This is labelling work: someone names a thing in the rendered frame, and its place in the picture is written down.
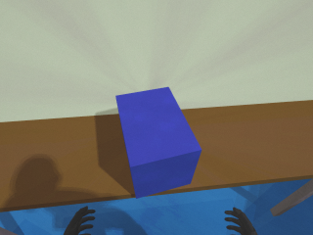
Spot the robot right hand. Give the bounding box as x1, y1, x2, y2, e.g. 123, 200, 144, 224
224, 207, 258, 235

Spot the carton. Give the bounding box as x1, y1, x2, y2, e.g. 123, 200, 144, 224
115, 87, 201, 199

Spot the robot left hand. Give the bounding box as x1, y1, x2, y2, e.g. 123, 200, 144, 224
64, 206, 96, 235

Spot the table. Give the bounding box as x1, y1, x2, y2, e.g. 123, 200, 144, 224
0, 100, 313, 235

